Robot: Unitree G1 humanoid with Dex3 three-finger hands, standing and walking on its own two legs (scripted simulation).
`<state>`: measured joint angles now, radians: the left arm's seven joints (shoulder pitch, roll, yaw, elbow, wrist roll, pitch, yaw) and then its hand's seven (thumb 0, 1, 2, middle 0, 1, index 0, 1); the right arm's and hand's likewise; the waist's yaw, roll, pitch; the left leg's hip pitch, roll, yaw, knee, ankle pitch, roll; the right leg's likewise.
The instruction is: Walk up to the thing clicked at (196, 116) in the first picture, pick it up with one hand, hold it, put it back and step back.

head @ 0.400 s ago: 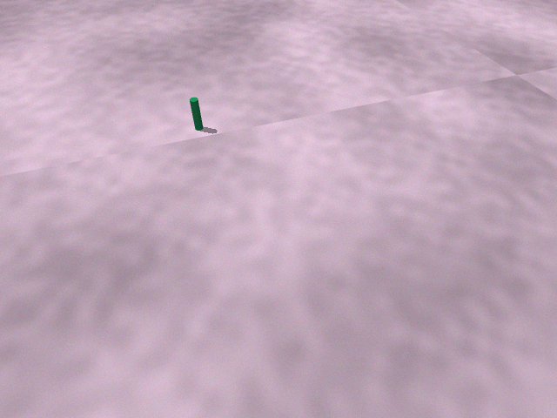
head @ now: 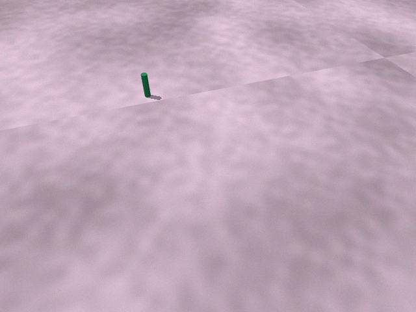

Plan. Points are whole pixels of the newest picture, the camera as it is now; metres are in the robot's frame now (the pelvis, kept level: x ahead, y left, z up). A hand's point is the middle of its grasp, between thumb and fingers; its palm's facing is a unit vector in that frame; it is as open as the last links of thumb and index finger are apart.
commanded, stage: stand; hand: left
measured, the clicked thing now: (145, 85) +1.78 +0.50 -0.68
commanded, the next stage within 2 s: walk up in 0.72 s
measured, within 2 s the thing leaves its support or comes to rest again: neither
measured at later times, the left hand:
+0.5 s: hand out of the picture +0.07 +0.25 -0.15, palm faces -0.03 -0.94 -0.34, open 7.4 cm
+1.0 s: hand out of the picture +0.06 +0.34 -0.15, palm faces +0.09 -0.91 -0.40, open 7.4 cm
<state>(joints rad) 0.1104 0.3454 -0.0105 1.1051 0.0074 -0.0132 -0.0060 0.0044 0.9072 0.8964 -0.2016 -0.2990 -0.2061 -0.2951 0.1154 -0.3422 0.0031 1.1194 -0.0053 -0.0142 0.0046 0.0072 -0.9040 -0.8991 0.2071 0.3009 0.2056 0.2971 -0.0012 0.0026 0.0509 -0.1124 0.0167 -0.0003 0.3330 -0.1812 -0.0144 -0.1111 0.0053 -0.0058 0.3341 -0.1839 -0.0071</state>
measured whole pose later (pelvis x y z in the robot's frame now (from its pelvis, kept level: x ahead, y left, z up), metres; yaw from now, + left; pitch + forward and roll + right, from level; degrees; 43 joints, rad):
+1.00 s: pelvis +0.05 +0.04 -0.01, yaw +5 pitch -2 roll -1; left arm 0.27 0.45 0.08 1.02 0.04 -0.06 -0.06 0.00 0.90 0.90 -0.21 -0.30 -0.21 -0.30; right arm 0.19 -0.45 -0.10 1.02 -0.02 -0.02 0.10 0.01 -0.90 -0.90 0.21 0.30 0.20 0.30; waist 0.04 0.02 0.03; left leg -0.45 0.10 -0.01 0.72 -0.34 0.00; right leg 0.00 -0.05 -0.08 0.32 -0.29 -0.01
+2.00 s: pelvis +0.59 +0.14 -0.02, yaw +9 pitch -2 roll -2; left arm 0.34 0.44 0.05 0.89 0.01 -0.08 -0.07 0.01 0.90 0.90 -0.20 -0.30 -0.21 -0.30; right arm 0.18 -0.42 -0.07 0.87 -0.02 -0.06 0.09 0.01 -0.91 -0.90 0.21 0.30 0.20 0.30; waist 0.06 0.02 0.07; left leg -0.52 0.10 0.04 0.60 -0.09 0.01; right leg -0.01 0.02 -0.13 0.43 -0.39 -0.02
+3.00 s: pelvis +1.01 +0.14 -0.02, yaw +10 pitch -3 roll -2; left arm 0.38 0.42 0.05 0.86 0.01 -0.08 -0.05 0.01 0.90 0.90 -0.20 -0.30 -0.21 -0.30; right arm 0.26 -0.41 -0.06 0.90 -0.02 -0.03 0.08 0.01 -0.91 -0.90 0.21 0.30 0.20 0.30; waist 0.05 0.03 0.07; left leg -0.46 0.08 0.02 0.61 -0.15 0.02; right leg -0.05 0.01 -0.15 0.47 -0.37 -0.03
